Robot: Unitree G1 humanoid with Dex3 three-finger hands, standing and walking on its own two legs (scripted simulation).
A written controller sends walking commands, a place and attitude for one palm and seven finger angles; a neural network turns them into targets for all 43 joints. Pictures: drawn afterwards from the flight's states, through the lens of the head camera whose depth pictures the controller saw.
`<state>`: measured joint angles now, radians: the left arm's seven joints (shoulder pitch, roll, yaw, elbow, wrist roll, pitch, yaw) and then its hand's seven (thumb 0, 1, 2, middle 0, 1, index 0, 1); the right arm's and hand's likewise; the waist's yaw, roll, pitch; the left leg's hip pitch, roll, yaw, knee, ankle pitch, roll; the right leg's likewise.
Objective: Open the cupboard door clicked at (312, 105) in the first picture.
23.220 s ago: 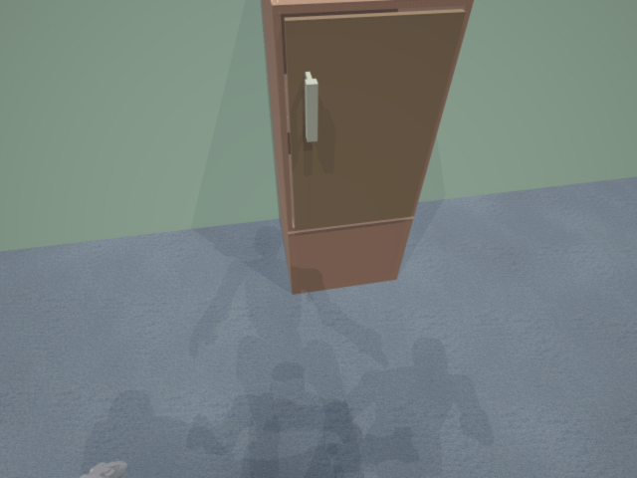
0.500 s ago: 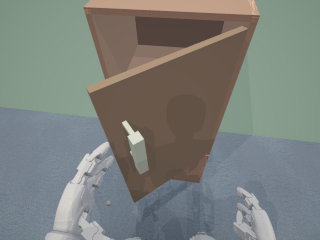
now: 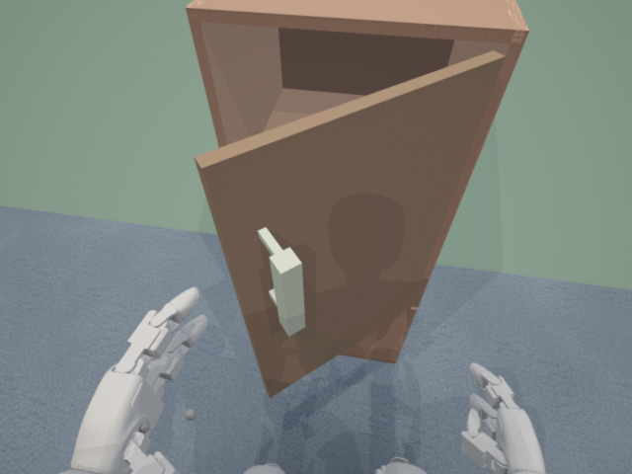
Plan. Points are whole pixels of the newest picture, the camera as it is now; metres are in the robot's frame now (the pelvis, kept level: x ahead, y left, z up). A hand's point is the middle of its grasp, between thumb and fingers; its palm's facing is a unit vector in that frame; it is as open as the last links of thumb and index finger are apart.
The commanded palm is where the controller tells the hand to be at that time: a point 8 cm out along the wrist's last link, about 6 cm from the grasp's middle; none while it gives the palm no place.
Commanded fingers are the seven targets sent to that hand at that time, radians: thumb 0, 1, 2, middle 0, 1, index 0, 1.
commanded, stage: draw the hand back to the body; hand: left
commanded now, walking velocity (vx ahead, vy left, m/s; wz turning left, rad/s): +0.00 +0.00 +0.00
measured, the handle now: (280, 282) +0.31 +0.07 +0.10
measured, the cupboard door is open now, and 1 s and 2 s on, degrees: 42 42 42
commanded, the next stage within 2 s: step back with the hand held close in 1.48 s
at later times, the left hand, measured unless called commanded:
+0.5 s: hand (110, 366) +0.18 +0.20 +0.15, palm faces +0.10 -0.96 -0.26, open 15.8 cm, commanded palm +0.14 +0.25 +0.17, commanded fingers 0.00 -0.12 0.47 -0.16 -0.30 -0.16 -0.30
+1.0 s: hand (38, 288) +0.22 +0.25 +0.21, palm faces +0.40 -0.82 -0.41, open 10.3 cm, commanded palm +0.17 +0.29 +0.23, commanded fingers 0.00 0.76 0.84 -0.19 -0.30 -0.19 -0.30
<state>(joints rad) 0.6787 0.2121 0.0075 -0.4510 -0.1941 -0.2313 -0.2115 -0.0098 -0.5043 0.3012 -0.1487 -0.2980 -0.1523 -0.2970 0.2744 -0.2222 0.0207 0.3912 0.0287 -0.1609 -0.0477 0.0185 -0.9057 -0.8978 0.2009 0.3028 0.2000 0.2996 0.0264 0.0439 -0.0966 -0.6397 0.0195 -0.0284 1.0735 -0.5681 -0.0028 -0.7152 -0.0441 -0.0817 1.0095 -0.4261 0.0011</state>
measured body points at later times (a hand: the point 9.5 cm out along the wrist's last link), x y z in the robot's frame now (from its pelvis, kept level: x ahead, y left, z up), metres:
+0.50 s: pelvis +0.01 +0.01 +0.04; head +0.00 +0.00 +0.49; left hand +0.17 +0.25 +0.17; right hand +0.20 -0.21 -0.01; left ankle -0.01 +0.12 -0.67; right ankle +0.05 -0.13 -0.67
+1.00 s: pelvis +0.04 +0.00 +0.07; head +0.02 -0.01 +0.52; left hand +0.19 +0.29 +0.24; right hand +0.23 -0.21 -0.01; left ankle -0.01 +0.12 -0.67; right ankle +0.05 -0.13 -0.67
